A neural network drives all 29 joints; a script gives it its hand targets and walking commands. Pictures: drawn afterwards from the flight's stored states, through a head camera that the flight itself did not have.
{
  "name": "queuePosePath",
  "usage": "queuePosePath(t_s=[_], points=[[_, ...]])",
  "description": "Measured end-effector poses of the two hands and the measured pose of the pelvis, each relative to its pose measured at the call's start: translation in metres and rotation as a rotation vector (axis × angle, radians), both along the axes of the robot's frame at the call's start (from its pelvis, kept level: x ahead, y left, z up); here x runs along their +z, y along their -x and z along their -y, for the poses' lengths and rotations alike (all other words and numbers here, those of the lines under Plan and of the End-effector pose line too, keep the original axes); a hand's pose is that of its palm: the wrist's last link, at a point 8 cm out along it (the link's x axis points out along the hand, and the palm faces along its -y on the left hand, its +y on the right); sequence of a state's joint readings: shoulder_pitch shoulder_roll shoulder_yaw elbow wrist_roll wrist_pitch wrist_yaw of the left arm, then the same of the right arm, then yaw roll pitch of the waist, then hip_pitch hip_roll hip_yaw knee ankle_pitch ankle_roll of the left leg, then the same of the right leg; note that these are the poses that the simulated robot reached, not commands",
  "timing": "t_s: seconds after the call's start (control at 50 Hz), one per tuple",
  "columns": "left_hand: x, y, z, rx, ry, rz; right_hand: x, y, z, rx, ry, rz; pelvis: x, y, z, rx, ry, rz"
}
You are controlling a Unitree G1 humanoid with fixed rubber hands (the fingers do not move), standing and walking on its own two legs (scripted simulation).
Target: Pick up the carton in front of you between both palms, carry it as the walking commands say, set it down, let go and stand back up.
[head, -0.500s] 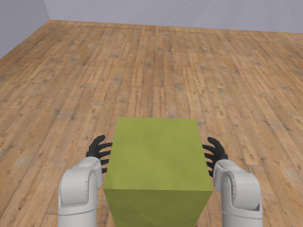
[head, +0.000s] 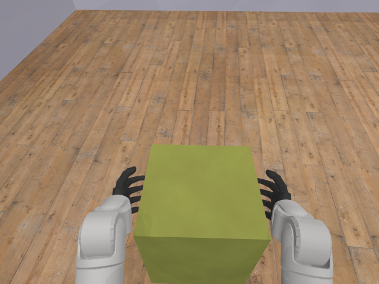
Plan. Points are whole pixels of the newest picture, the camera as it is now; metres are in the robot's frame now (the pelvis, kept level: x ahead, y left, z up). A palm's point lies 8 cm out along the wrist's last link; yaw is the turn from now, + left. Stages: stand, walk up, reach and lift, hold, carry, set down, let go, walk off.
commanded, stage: carry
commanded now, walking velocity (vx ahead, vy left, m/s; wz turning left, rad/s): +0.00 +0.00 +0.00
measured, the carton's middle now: (198, 217) +0.28 +0.00 -0.03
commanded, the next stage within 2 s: none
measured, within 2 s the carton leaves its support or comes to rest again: neither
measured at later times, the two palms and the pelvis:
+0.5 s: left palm (128, 144) +0.41 +0.16 +0.07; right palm (262, 149) +0.40 -0.14 +0.07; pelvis +0.14 +0.02 -0.01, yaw -2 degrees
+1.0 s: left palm (134, 157) +0.40 +0.16 +0.03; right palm (260, 163) +0.39 -0.14 +0.03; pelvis +0.11 +0.02 -0.01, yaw -2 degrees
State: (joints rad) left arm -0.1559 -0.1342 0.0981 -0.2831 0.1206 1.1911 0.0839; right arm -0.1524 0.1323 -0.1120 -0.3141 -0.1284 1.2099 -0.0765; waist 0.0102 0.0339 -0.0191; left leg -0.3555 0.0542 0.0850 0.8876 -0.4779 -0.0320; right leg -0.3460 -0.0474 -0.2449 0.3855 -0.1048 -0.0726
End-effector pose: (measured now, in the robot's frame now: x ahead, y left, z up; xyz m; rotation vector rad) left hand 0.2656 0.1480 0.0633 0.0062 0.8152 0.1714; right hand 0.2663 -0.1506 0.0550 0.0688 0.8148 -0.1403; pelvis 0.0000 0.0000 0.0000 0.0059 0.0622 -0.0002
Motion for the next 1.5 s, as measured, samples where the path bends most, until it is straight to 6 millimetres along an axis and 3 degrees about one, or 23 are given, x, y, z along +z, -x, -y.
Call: queuePosePath(t_s=[0.28, 0.46, 0.64, 0.92, 1.08, 1.5], points=[[0.03, -0.105, -0.014, -0.019, 0.049, 0.149, 0.044, -0.099, -0.014, -0.014, 0.06, 0.149, -0.002, -0.109, -0.016, -0.028, 0.001, 0.016], [0.014, -0.138, -0.015, -0.041, 0.028, 0.095, 0.024, -0.127, -0.015, -0.023, 0.055, 0.094, -0.005, -0.138, -0.022, -0.035, 0.0, -0.003], [-0.013, -0.142, -0.012, -0.068, -0.003, 0.073, -0.005, -0.129, -0.013, -0.009, 0.078, 0.072, -0.009, -0.139, -0.021, -0.038, 0.001, -0.005], [-0.034, -0.134, -0.01, -0.103, -0.044, 0.112, -0.026, -0.121, -0.011, 0.026, 0.121, 0.111, -0.007, -0.117, -0.02, -0.04, 0.003, 0.025], [-0.031, -0.133, -0.008, -0.098, -0.04, 0.159, -0.022, -0.12, -0.009, 0.016, 0.117, 0.158, -0.005, -0.102, -0.019, -0.04, 0.005, 0.029], [-0.028, -0.108, -0.005, -0.095, -0.036, 0.147, -0.019, -0.095, -0.006, 0.014, 0.115, 0.146, -0.005, -0.084, -0.015, -0.04, 0.006, 0.032]])
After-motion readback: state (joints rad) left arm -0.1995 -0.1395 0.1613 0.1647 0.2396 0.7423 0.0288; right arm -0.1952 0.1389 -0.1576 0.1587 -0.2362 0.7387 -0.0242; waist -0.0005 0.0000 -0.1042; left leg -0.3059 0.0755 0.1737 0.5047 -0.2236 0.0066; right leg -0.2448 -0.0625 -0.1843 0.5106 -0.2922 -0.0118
